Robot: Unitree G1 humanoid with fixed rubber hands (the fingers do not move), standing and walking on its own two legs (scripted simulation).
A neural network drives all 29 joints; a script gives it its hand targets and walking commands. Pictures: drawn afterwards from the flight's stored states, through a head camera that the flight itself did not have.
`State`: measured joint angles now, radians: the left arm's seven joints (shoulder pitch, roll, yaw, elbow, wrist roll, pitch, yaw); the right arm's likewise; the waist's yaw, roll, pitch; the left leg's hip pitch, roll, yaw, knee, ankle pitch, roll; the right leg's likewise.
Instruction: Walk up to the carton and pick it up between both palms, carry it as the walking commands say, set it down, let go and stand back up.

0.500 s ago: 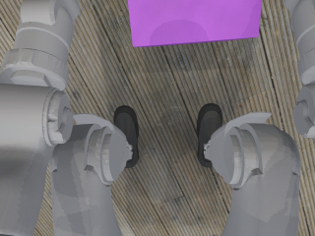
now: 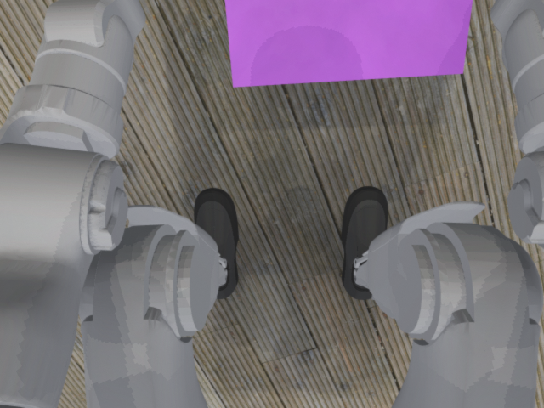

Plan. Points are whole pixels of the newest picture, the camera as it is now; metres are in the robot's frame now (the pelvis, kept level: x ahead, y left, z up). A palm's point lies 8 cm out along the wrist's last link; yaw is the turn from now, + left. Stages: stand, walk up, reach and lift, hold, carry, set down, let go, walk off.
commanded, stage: reach and lift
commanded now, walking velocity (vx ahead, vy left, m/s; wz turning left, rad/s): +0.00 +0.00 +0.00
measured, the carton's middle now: out of the picture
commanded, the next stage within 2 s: none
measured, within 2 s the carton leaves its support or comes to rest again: leaves its support in 1.32 s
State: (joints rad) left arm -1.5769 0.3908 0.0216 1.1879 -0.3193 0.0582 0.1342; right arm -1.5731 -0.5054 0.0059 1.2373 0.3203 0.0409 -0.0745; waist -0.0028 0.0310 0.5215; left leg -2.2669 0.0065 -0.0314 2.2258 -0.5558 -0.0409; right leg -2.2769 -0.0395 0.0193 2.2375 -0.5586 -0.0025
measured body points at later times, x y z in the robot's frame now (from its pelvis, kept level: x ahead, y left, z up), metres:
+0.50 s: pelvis +0.00 +0.00 +0.00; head +0.39 -0.02 +0.21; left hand +0.57 +0.12 -0.20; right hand +0.56 -0.21 -0.21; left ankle +0.12 +0.13 -0.32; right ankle +0.12 -0.12 -0.32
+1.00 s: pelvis +0.00 +0.00 +0.00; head +0.39 -0.02 +0.21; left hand +0.57 +0.12 -0.20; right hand +0.56 -0.21 -0.21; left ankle +0.12 +0.13 -0.32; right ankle +0.12 -0.12 -0.32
